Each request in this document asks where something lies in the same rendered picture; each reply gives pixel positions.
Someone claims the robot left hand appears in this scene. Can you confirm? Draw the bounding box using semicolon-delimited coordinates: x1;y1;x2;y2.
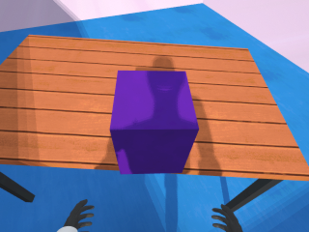
63;199;95;232

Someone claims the table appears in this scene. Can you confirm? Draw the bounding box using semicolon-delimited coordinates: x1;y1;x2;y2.
0;34;309;212

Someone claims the carton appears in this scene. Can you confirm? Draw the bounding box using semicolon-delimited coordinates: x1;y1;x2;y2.
109;71;199;175

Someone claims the robot right hand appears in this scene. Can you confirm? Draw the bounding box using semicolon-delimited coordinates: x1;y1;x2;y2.
211;204;243;232

